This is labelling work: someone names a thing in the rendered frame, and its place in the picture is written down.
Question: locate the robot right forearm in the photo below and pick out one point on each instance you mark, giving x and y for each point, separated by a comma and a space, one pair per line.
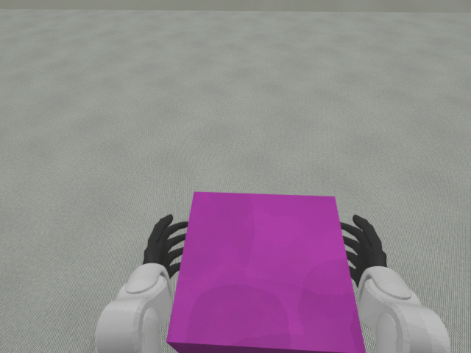
396, 316

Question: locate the robot left hand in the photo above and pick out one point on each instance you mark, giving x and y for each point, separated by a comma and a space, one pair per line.
158, 245

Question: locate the robot right hand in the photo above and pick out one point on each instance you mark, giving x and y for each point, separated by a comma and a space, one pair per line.
368, 247

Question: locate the carton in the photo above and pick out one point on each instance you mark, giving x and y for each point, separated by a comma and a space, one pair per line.
264, 273

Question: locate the robot left forearm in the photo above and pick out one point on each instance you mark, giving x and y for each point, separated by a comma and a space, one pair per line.
132, 322

